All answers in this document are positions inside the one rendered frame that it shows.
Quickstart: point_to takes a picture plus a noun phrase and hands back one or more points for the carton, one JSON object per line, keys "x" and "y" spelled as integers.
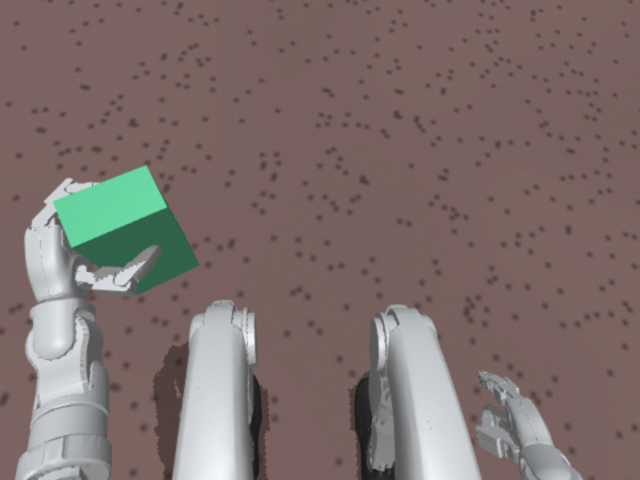
{"x": 110, "y": 223}

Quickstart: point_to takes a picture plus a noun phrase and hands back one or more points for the right robot hand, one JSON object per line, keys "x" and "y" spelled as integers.
{"x": 504, "y": 434}

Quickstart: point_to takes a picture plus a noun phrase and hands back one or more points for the right robot arm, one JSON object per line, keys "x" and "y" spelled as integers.
{"x": 545, "y": 462}

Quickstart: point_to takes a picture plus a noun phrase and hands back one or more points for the left robot arm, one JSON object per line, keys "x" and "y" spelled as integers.
{"x": 68, "y": 430}

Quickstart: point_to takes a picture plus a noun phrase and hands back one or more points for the right robot foot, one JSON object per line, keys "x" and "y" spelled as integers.
{"x": 363, "y": 421}

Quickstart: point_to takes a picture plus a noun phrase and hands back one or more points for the left robot hand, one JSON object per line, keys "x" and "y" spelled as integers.
{"x": 56, "y": 270}

